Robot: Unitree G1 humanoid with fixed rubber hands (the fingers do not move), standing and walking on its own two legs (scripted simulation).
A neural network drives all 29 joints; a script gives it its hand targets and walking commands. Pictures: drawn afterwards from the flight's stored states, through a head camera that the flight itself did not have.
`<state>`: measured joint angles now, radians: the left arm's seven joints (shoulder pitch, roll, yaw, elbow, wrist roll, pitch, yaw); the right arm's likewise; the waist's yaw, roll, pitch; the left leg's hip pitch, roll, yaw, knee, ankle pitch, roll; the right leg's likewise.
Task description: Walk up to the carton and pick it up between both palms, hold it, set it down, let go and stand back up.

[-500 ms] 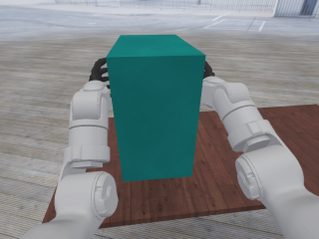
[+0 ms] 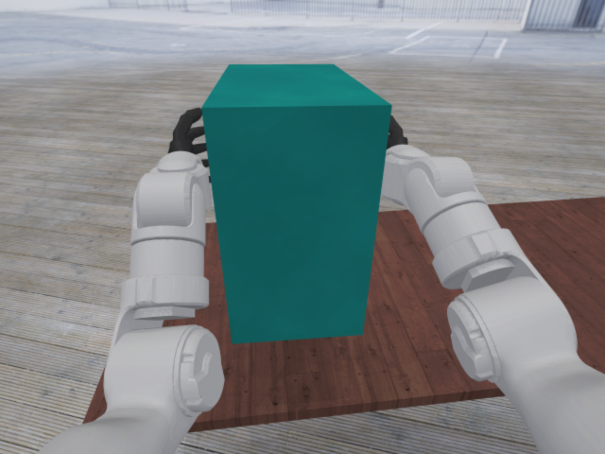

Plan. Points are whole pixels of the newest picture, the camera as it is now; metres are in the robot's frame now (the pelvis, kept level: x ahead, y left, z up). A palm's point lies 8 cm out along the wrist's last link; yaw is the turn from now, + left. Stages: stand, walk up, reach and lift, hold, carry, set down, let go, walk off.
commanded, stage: hold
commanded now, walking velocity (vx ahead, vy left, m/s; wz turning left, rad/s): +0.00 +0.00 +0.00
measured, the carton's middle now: (289, 186) +0.41 +0.00 +0.25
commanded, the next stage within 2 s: none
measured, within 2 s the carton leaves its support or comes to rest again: neither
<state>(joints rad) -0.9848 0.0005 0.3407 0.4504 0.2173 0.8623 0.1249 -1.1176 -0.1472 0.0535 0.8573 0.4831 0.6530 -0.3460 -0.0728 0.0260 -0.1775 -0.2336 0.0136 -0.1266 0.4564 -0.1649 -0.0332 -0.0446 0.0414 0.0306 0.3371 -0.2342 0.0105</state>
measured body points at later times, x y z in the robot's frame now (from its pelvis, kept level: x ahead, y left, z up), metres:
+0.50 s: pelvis +0.00 +0.00 +0.00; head -0.09 +0.01 +0.44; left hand +0.38 +0.13 +0.30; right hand +0.39 -0.13 +0.29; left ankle +0.06 +0.13 -0.74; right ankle -0.03 -0.13 -0.74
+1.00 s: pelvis +0.00 +0.00 +0.00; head -0.09 +0.01 +0.44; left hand +0.39 +0.13 +0.30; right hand +0.39 -0.13 +0.29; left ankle +0.06 +0.13 -0.74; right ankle -0.03 -0.13 -0.74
